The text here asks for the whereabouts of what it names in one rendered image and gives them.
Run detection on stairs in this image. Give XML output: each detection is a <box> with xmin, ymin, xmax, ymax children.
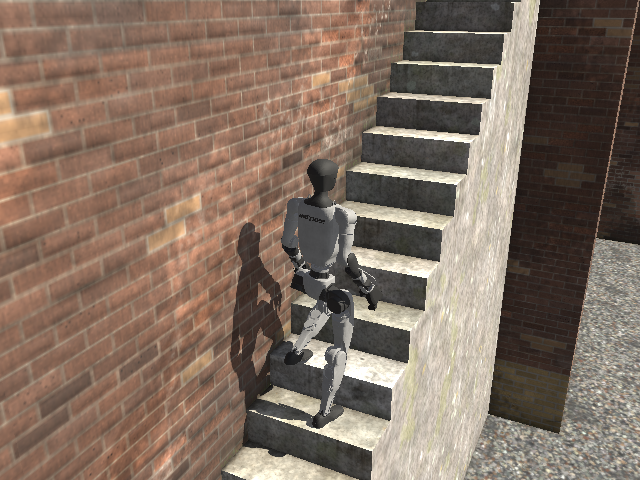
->
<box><xmin>221</xmin><ymin>0</ymin><xmax>540</xmax><ymax>480</ymax></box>

